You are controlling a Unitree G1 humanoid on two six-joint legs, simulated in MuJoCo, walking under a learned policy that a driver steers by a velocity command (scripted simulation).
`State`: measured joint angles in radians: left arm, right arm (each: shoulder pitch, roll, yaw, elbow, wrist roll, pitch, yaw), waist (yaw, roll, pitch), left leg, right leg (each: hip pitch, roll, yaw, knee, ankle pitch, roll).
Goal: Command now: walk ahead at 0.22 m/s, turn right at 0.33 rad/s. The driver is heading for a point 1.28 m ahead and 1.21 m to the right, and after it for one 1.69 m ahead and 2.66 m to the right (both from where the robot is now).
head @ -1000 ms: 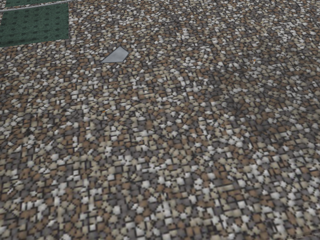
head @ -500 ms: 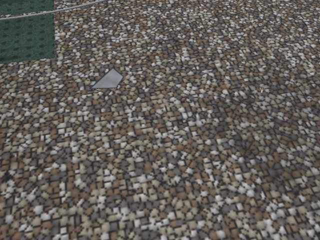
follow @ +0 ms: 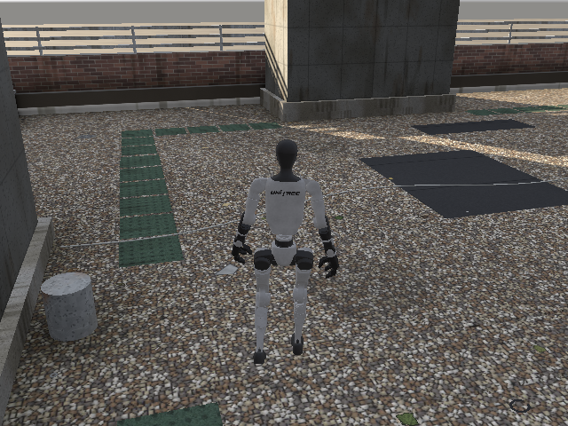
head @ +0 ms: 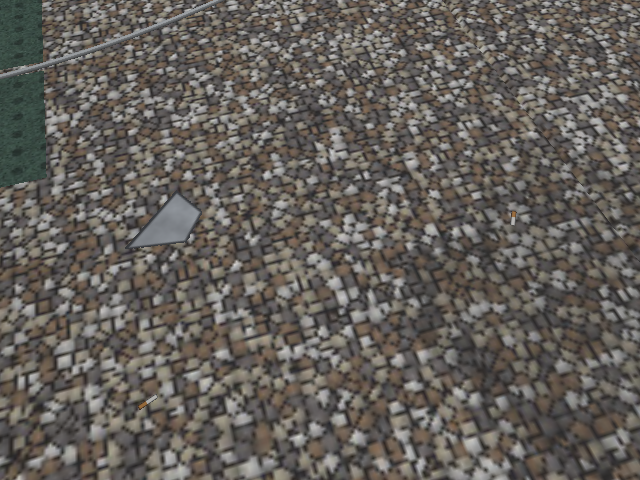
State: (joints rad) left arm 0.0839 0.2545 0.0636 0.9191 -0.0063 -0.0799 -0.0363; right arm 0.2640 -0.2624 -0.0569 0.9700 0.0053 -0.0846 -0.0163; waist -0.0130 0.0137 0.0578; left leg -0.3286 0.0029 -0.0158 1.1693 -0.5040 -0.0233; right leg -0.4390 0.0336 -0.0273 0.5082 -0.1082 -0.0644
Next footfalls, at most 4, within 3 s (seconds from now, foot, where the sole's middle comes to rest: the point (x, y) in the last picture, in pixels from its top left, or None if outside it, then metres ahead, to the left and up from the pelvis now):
0.42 left None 0.21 0.12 -0.77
0.82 right None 0.10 -0.13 -0.77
1.30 left None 0.30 0.00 -0.77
1.76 right None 0.26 -0.42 -0.77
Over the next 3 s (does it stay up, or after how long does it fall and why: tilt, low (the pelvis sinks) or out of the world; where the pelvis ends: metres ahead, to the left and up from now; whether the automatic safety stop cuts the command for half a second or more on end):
stays up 0.72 -0.78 0.01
